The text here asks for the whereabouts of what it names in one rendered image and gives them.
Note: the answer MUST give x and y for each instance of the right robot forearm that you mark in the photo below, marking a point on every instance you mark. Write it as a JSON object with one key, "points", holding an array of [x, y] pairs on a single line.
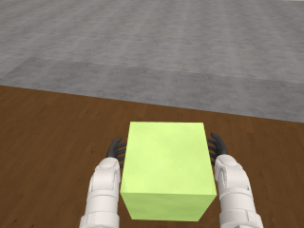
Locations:
{"points": [[235, 195]]}

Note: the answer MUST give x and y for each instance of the left robot forearm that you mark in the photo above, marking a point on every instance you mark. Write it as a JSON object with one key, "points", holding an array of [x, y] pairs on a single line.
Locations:
{"points": [[101, 210]]}

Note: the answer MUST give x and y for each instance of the carton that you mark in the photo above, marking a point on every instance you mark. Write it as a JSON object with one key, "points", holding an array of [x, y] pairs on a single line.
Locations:
{"points": [[167, 172]]}

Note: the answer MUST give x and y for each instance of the robot left hand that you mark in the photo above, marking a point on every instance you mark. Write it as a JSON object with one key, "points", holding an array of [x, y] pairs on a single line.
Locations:
{"points": [[113, 151]]}

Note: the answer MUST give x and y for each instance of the robot right hand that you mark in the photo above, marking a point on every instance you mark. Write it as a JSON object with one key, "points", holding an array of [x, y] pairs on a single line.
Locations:
{"points": [[219, 147]]}

